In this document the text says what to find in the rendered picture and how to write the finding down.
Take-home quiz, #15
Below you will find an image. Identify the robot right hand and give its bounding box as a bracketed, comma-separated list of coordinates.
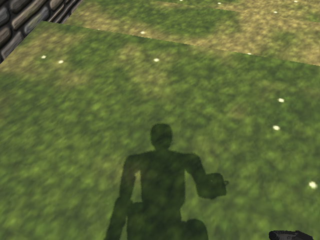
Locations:
[269, 230, 314, 240]

